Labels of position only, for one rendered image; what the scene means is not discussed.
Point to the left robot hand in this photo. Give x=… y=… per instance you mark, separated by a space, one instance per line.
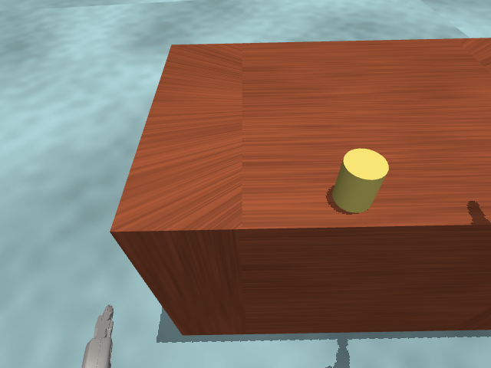
x=98 y=350

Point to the can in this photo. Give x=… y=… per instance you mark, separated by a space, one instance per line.
x=361 y=175

